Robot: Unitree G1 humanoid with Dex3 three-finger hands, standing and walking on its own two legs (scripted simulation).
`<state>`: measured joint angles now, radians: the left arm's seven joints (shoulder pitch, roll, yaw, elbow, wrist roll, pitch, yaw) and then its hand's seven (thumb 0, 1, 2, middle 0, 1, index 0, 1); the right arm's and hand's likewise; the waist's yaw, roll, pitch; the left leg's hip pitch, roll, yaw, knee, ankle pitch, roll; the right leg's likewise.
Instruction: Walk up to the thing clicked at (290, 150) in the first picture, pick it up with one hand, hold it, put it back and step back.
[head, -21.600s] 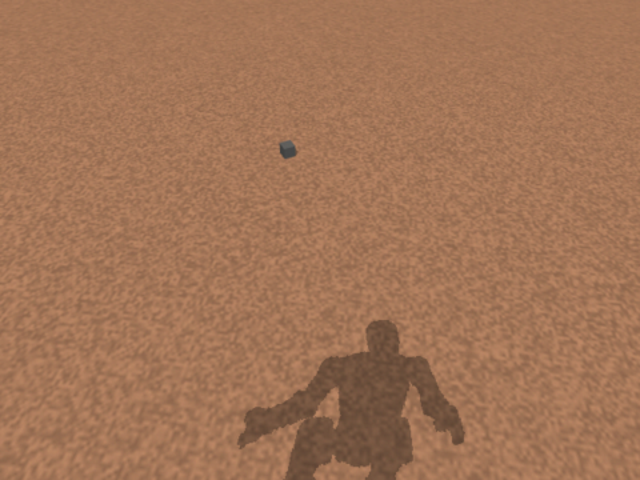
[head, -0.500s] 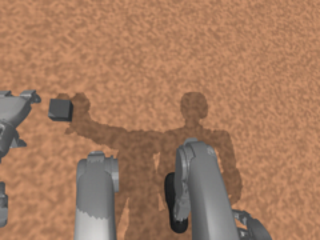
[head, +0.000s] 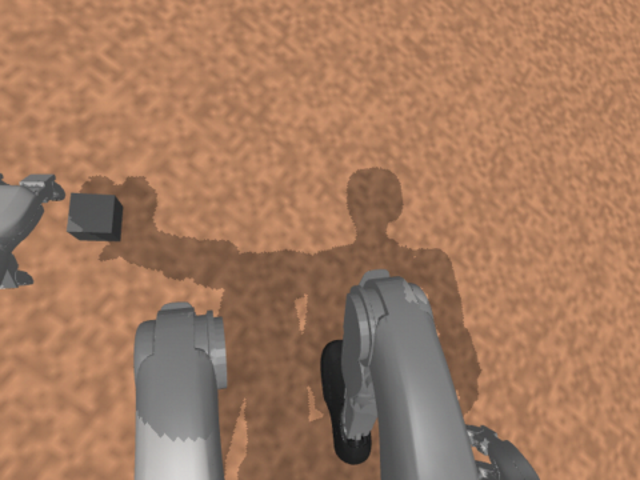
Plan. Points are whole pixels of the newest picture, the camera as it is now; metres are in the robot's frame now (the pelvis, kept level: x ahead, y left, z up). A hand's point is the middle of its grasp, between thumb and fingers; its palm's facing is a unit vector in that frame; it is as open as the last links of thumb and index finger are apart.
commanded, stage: rise first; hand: left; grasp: from above
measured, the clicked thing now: (96, 218) +0.48 +0.26 -0.31
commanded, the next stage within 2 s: approach in 0.28 s
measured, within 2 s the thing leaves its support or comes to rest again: neither
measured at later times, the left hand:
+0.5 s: hand (24, 232) +0.43 +0.31 -0.18, palm faces -0.47 +0.00 -0.88, open 11.9 cm
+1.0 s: hand (96, 193) +0.48 +0.23 -0.19, palm faces -0.48 +0.04 -0.88, open 12.7 cm
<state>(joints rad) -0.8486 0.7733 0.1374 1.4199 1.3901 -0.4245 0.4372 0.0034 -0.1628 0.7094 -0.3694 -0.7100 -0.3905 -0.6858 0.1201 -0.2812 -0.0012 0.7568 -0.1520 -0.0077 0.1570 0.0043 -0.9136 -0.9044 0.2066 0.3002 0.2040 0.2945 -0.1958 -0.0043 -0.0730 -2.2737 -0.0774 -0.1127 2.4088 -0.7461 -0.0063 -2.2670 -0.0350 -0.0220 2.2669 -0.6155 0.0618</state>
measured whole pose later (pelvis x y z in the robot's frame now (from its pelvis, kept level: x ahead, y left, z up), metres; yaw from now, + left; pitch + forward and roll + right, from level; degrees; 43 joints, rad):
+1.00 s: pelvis +0.00 +0.00 +0.00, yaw -1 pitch +37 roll -8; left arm -1.02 0.70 0.07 1.53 1.34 -0.17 0.45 0.00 -0.28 0.81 -0.19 -0.95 -0.26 -0.88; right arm 0.20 -0.29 0.08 0.70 -0.13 -0.02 0.15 0.00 -0.90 -0.89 0.21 0.30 0.20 0.29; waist -0.33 0.05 -0.03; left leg -2.30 -0.06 -0.11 2.41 -0.75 0.00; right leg -2.30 -0.02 -0.02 2.26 -0.60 0.07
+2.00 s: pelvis +0.00 +0.00 -0.02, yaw -3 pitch +34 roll -11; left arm -0.98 0.87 0.17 1.56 1.38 -0.31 0.41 0.00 -0.42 0.91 -0.07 -1.00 -0.13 -0.94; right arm 0.21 -0.31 0.11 0.69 -0.19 -0.08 0.21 0.00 -0.90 -0.89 0.21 0.30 0.21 0.29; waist -0.33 0.00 0.06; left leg -2.35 -0.08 -0.14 2.49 -0.74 0.00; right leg -2.32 -0.02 -0.05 2.31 -0.59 0.08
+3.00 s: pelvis +0.00 +0.01 -0.03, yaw -7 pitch +29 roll -14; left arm -0.98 0.98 0.13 1.67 1.43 -0.39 0.58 0.00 -0.41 0.91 -0.12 -0.97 -0.14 -0.94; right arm 0.15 -0.35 0.21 0.66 -0.26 -0.14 0.25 0.00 -0.91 -0.90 0.21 0.30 0.20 0.29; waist -0.37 -0.11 0.14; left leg -2.32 -0.06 -0.22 2.57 -0.77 0.00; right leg -2.28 0.00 -0.11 2.33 -0.58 0.07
